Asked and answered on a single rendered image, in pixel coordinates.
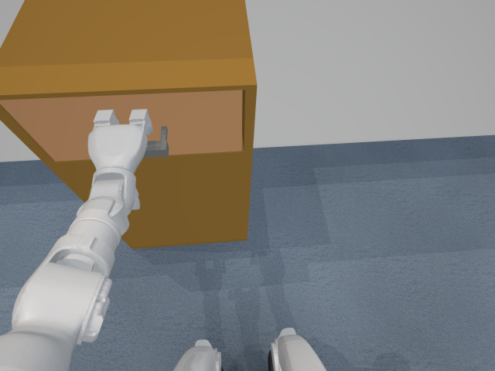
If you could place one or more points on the robot left forearm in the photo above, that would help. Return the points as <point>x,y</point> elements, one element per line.
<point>94,235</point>

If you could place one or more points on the drawer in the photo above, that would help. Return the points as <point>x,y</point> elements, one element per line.
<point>197,122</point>

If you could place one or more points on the left robot upper arm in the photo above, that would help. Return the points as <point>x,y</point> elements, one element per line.
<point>64,307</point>

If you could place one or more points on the cabinet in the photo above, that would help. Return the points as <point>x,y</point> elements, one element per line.
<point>85,48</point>

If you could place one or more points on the handle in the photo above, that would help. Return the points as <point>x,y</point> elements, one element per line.
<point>160,148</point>

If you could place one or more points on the right robot shin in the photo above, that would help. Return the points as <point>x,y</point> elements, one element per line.
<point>287,331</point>

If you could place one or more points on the left robot hand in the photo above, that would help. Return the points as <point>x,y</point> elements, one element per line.
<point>111,144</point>

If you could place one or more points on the left robot thigh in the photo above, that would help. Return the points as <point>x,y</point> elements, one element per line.
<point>200,358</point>

